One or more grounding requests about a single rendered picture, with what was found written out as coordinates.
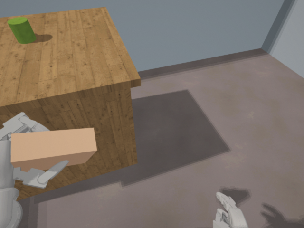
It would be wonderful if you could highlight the robot left forearm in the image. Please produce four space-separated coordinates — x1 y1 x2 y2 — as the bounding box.
0 188 23 228

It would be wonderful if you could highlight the sponge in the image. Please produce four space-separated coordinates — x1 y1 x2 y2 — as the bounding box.
11 128 97 172

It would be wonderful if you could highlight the left robot hand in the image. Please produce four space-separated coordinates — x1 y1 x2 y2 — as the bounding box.
0 112 69 189

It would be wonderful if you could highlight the right robot hand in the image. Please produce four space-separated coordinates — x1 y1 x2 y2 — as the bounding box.
213 192 249 228

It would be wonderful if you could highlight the table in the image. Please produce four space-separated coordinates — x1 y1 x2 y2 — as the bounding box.
0 7 141 201

